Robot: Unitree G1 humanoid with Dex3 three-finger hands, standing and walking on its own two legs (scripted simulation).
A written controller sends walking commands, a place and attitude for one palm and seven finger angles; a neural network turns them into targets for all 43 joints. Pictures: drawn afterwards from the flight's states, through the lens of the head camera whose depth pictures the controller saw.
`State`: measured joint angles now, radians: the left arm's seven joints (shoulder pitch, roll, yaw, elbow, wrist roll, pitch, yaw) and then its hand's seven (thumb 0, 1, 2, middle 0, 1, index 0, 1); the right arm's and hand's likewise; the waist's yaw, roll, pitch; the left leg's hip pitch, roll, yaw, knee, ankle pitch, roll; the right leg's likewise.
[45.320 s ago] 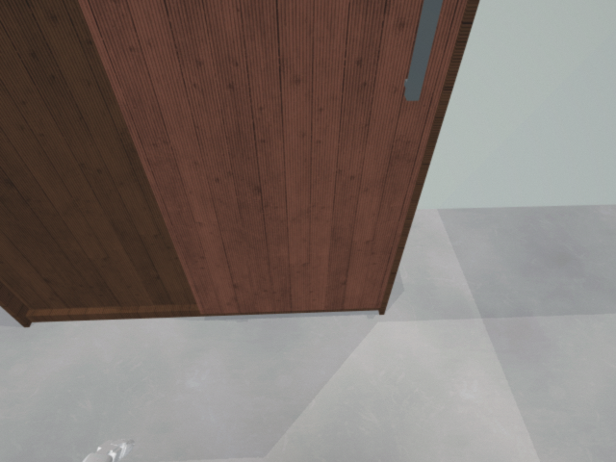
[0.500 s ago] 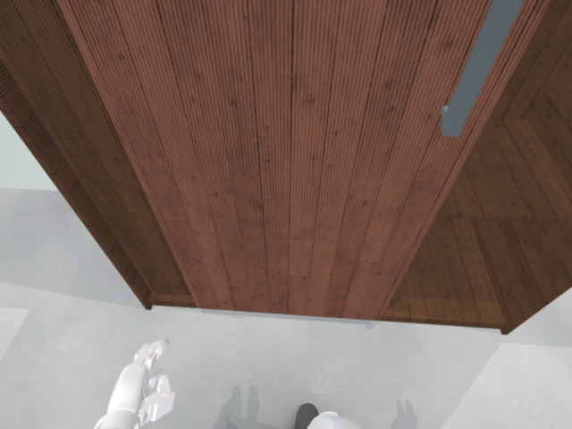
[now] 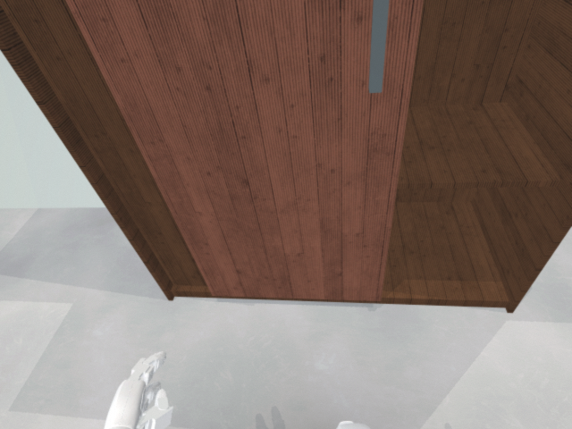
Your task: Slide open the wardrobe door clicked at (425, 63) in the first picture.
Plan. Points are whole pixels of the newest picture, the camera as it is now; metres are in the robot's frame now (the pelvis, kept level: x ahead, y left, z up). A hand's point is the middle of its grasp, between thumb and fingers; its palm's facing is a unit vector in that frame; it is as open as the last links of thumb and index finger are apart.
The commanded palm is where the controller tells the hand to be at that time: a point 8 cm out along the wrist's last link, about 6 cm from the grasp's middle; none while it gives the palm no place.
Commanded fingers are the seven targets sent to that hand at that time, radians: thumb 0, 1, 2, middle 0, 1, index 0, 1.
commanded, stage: stop stepping back and stand still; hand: right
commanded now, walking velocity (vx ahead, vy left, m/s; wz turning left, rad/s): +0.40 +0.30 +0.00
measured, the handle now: (379, 12) +0.69 -0.18 +0.29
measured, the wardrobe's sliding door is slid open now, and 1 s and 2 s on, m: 0.44 0.44 0.44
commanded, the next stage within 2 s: none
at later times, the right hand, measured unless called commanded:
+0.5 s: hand out of the picture +0.06 -0.33 +0.21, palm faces +0.50 +0.79 -0.37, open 7.4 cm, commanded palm -0.01 -0.36 +0.21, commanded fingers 0.00 -0.90 -0.90 0.20 0.30 0.20 0.30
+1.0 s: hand out of the picture +0.04 -0.34 +0.18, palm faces +0.49 +0.77 -0.41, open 7.4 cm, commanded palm -0.03 -0.37 +0.21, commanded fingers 0.00 -0.90 -0.90 0.20 0.30 0.20 0.30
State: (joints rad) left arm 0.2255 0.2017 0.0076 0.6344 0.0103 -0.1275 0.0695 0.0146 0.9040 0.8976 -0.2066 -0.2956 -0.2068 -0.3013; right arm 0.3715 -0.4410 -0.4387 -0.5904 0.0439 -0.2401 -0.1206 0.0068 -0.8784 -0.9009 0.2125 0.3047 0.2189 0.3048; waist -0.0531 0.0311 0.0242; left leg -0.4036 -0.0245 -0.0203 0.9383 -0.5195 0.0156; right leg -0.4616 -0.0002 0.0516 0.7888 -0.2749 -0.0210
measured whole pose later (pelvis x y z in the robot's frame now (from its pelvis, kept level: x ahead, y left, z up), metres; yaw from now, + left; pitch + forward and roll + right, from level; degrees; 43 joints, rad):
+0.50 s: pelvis -0.15 -0.06 +0.02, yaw +0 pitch -4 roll +2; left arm 0.30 0.13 -0.02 0.66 0.02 -0.10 0.02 0.02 0.90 0.90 -0.21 -0.30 -0.21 -0.30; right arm 0.42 -0.40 -0.48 -0.43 0.04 -0.19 -0.13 0.01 -0.89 -0.90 0.20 0.30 0.21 0.30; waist 0.03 0.02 -0.01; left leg -0.42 -0.04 0.10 0.96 -0.43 0.01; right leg -0.37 -0.11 -0.01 0.69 -0.32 0.00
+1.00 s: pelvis -0.16 -0.07 +0.02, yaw -3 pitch -1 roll -1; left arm 0.21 0.19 -0.01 0.63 0.01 -0.16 0.06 0.02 0.91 0.90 -0.20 -0.30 -0.20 -0.30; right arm 0.46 -0.36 -0.39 -0.40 0.02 -0.20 -0.15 0.01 -0.89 -0.90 0.20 0.30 0.21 0.30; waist 0.01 0.03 0.00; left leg -0.27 0.01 0.05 0.64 -0.35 0.01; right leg -0.26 -0.05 -0.09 0.59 -0.31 0.02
